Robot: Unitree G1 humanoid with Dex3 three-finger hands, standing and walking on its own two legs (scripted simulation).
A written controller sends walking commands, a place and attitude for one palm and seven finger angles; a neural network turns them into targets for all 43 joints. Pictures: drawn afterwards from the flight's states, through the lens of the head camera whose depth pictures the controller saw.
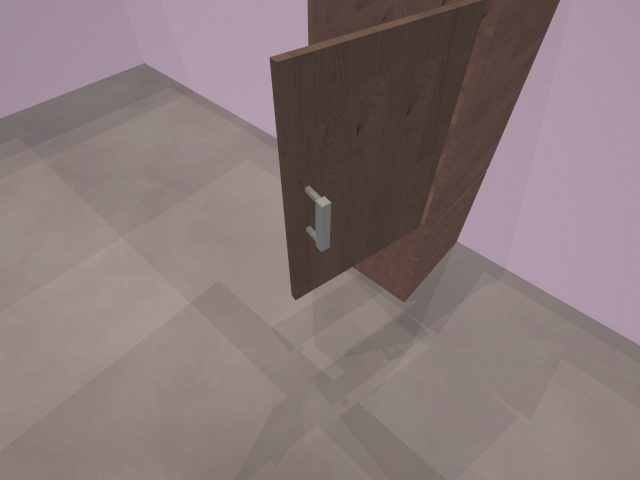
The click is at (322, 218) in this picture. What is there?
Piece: cupboard door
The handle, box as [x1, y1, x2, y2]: [305, 186, 330, 251]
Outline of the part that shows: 305,187 305,191 315,201 316,231 315,232 310,226 307,227 306,230 316,241 316,246 322,251 329,247 330,202 324,196 321,198 309,186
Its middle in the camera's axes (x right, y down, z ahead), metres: -0.01 -0.04 +0.74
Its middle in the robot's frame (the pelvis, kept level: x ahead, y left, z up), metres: +0.57 +0.04 -0.06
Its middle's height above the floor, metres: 0.72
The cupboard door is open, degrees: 77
